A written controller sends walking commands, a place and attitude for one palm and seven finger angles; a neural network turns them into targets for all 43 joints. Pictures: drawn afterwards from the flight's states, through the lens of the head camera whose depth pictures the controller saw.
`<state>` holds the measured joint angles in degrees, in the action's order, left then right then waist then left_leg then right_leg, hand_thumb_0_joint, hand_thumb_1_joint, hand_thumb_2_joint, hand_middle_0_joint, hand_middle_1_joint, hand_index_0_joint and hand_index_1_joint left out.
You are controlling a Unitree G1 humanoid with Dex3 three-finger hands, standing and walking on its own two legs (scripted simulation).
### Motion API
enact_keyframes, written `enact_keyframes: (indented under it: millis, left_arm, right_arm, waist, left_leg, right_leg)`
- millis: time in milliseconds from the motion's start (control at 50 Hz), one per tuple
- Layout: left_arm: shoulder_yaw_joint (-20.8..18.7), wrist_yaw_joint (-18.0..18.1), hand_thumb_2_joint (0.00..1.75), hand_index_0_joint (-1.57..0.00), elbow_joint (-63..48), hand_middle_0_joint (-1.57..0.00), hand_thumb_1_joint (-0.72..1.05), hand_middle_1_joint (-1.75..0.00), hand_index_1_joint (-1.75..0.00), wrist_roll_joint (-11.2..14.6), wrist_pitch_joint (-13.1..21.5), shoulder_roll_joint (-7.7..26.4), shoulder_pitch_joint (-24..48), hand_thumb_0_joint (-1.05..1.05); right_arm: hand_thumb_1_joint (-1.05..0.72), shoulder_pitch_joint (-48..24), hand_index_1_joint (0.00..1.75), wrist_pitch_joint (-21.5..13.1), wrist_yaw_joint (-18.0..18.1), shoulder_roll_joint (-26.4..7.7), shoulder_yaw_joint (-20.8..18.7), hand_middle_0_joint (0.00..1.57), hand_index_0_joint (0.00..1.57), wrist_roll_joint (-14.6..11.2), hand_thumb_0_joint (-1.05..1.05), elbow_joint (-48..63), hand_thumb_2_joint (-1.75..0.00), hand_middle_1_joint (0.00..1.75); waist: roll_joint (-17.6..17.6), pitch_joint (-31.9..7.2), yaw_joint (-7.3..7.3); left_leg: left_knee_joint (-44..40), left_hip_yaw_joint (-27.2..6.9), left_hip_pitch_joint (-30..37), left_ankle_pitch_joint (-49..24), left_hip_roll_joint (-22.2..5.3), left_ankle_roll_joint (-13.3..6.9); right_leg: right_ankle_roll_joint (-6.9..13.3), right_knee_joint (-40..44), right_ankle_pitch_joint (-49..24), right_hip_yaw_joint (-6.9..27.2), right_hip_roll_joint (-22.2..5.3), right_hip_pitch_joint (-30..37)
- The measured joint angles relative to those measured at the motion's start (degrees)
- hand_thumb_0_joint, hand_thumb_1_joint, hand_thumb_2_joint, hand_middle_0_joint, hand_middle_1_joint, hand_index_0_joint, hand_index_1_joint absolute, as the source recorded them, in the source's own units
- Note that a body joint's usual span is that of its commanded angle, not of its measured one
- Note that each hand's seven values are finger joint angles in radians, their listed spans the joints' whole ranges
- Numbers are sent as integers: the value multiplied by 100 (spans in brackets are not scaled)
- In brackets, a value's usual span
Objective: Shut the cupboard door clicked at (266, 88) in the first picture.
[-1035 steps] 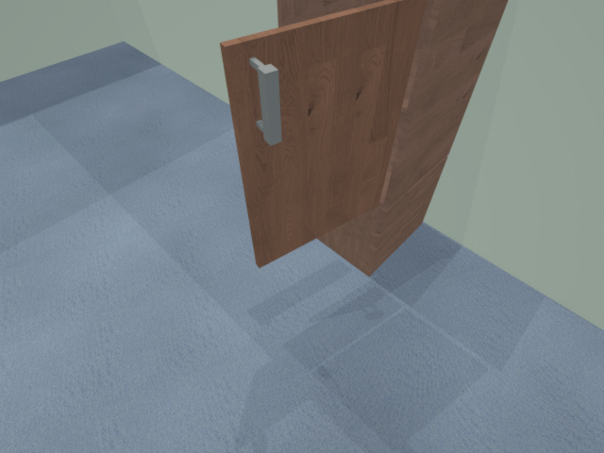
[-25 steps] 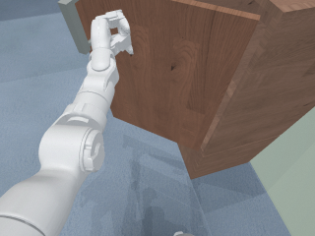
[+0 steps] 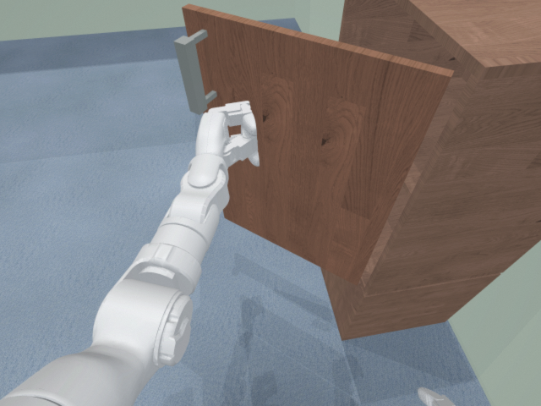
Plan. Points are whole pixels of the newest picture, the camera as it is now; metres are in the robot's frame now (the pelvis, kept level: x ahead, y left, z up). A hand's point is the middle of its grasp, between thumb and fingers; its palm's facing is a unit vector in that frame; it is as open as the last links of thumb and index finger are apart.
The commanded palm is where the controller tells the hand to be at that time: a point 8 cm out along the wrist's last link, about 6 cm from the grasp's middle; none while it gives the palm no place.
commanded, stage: pull the fist back off the door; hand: left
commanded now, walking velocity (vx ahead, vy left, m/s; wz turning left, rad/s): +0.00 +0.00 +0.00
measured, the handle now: (199, 72) +0.63 +0.12 +0.17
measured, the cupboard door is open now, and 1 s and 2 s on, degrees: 49 49 49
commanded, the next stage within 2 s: draw the hand back to the body in 0.12 s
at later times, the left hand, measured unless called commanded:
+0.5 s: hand (221, 151) +0.43 +0.07 +0.16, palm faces -0.06 -1.00 -0.02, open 3.1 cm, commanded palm +0.38 +0.12 +0.17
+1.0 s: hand (117, 250) +0.27 +0.17 +0.16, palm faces +0.13 -0.97 -0.20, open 3.3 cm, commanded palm +0.24 +0.23 +0.18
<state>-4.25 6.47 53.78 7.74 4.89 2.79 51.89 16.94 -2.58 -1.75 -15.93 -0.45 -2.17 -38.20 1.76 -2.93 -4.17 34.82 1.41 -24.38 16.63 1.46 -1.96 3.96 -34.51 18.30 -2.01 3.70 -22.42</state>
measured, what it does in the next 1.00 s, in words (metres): stands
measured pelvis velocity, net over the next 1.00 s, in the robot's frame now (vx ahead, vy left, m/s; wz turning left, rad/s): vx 0.00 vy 0.01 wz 0.02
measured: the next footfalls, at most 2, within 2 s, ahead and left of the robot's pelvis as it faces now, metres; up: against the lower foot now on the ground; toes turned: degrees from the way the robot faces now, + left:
none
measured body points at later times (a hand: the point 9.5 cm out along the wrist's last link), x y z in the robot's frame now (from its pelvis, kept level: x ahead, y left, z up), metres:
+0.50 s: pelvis +0.02 +0.01 +0.00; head +0.02 -0.02 +0.45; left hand +0.43 +0.12 +0.16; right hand +0.05 -0.24 -0.13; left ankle +0.01 +0.10 -0.73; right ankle -0.01 -0.07 -0.73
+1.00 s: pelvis +0.00 +0.01 +0.02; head -0.01 -0.01 +0.46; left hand +0.26 +0.22 +0.17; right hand +0.23 -0.17 -0.05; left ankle +0.01 +0.10 -0.73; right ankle -0.01 -0.07 -0.73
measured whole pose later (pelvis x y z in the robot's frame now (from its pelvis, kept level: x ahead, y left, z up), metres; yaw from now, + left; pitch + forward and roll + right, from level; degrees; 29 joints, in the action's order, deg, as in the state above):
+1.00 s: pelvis +0.00 +0.01 +0.02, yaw +1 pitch -4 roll +0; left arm -0.7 2.0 -10.0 4.7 -1.5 13.8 -4.3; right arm 5.8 2.7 1.8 -11.6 4.8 -1.6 -30.5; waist 3.0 0.4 3.0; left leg 24.3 0.2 -7.7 12.9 2.6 -2.6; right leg 3.1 -22.9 14.4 -2.5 2.8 -4.9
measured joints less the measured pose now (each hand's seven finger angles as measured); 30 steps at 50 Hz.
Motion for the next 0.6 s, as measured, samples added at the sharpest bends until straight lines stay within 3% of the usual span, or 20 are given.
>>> enact_keyframes:
  millis: [80, 120, 180, 240, 280, 360, 400, 440, 480, 600]
  left_arm:
    - [170, 140, 90, -130, -307, -130, 90, -150, -150, -112, 411, -12, 4, 2]
    - [222, 158, 90, -130, -171, -130, 90, -150, -150, -207, 447, 11, 174, 2]
    - [180, 162, 90, -130, 383, -130, 89, -150, -150, -271, 187, 58, 561, 1]
    - [-64, 175, 90, -130, 939, -130, 89, -150, -150, -147, -146, 101, 881, 1]
    - [-250, 178, 90, -130, 1024, -130, 89, -150, -150, -29, -177, 123, 899, 1]
    - [-543, 61, 90, -129, 158, -130, 89, -150, -150, -14, 348, 121, 131, 1]
    - [-501, -19, 90, -129, -498, -130, 90, -150, -150, -136, 613, 162, -494, 1]
    - [-401, -144, 90, -129, -1104, -130, 90, -150, -150, -241, 656, 228, -1124, 1]
    - [-303, -305, 90, -129, -1692, -129, 90, -150, -150, -227, 416, 297, -1715, 1]
    - [-59, -649, 90, -129, -3457, -130, 90, -150, -150, 139, -682, 446, -3019, 1]
  right_arm:
    - [-91, -177, 30, -172, 45, 91, 36, 19, 19, 23, 1, -30, -89, 30]
    - [-91, -195, 30, -181, 40, 143, 79, 19, 19, 30, 1, -85, -89, 30]
    - [-91, -152, 30, -85, 31, 209, 174, 20, 20, 14, 1, -157, -89, 30]
    - [-91, -46, 30, 7, 37, 251, 256, 20, 20, 21, 1, -189, -89, 30]
    - [-91, 70, 30, 15, 42, 264, 268, 20, 20, 47, 1, -187, -89, 30]
    - [-91, 398, 30, -51, 17, 226, 203, 20, 20, 105, 1, -135, -89, 30]
    - [-91, 563, 30, -73, -27, 192, 142, 20, 20, 111, 1, -109, -89, 30]
    - [-91, 676, 30, -26, -64, 166, 92, 20, 20, 80, 1, -98, -89, 30]
    - [-91, 701, 30, 77, -64, 150, 65, 20, 20, 11, 1, -91, -89, 30]
    - [-91, 254, 30, 239, 179, 108, 63, 20, 20, -166, 2, 62, -89, 30]
  waist:
    - [-15, 61, -21]
    - [-7, 19, -36]
    - [13, -72, -86]
    - [27, -94, -164]
    - [30, -75, -199]
    - [74, -104, -152]
    - [114, -166, -93]
    - [140, -221, -19]
    - [148, -235, 63]
    - [85, -81, 302]
  left_leg:
    - [18, 21, -27, -38, 31, -12]
    - [34, 21, -51, -40, 47, -19]
    - [36, 12, -89, -44, 61, -30]
    - [5, 17, -119, -61, 61, -38]
    - [-30, 43, -125, -74, 56, -42]
    - [-132, 198, -24, -53, 34, -53]
    - [-177, 279, 81, -14, 23, -57]
    - [-224, 328, 233, 27, 13, -58]
    - [-288, 341, 429, 53, -3, -54]
    - [-461, 219, 966, 27, -33, -38]
  right_leg:
    - [-10, -83, -6, 13, -34, -57]
    - [-23, -119, 7, 11, -52, -87]
    - [-43, -120, 10, 1, -66, -120]
    - [-51, -77, -17, 9, -65, -147]
    - [-50, -50, -36, 37, -61, -165]
    - [-51, -34, -33, 199, -38, -152]
    - [-56, -37, 0, 286, -23, -92]
    - [-61, -16, 37, 342, -9, 34]
    - [-69, 63, 47, 364, 9, 231]
    - [-53, 423, -42, 264, 44, 882]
